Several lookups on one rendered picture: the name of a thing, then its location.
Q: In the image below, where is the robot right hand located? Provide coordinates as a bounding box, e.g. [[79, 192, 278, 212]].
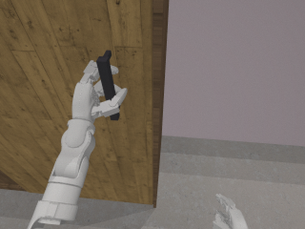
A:
[[213, 194, 249, 229]]

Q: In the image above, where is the wardrobe door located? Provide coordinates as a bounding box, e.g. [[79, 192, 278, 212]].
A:
[[0, 0, 153, 205], [0, 170, 19, 185]]

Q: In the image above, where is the handle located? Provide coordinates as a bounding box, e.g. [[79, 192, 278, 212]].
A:
[[96, 50, 121, 121]]

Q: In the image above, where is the robot left forearm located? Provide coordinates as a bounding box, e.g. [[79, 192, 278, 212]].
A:
[[27, 118, 96, 229]]

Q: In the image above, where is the robot left hand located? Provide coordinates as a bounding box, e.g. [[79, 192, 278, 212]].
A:
[[71, 60, 128, 124]]

